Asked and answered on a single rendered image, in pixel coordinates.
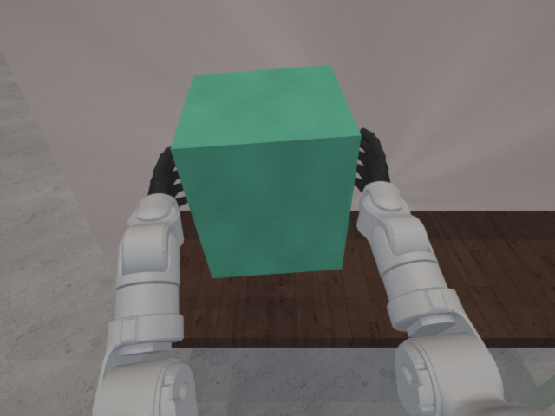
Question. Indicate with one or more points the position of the left robot hand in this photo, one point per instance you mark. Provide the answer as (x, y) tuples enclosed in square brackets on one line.
[(164, 177)]

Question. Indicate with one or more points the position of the robot left forearm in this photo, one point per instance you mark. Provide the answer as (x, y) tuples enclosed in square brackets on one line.
[(147, 318)]

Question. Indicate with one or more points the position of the robot right upper arm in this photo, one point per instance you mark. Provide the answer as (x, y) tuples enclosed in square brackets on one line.
[(451, 375)]

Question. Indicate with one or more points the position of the carton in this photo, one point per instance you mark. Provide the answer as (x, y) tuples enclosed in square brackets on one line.
[(267, 160)]

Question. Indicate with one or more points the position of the robot right forearm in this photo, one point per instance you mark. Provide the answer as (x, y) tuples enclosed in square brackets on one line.
[(420, 302)]

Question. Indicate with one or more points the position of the right robot hand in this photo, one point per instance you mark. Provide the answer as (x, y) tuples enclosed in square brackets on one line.
[(374, 163)]

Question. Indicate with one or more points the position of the table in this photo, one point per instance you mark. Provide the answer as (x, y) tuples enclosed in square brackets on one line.
[(500, 263)]

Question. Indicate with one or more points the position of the robot left upper arm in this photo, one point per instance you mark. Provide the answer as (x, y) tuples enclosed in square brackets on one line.
[(150, 388)]

